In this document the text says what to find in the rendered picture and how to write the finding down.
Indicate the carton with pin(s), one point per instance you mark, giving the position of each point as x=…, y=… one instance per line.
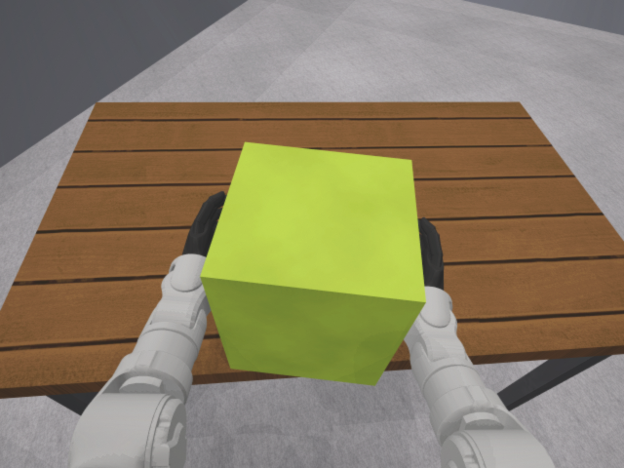
x=315, y=267

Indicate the right robot upper arm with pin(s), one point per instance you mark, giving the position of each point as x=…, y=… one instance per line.
x=511, y=448

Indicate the right robot hand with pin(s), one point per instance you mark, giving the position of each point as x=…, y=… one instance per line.
x=431, y=254

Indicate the table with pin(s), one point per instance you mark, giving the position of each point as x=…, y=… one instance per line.
x=534, y=269

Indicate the left robot hand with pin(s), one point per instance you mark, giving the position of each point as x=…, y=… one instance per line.
x=203, y=228

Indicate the left robot forearm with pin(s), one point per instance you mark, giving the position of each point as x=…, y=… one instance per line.
x=169, y=344

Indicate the left robot upper arm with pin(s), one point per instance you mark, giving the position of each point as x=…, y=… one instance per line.
x=123, y=430

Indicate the right robot forearm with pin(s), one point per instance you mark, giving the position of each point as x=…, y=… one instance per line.
x=449, y=382

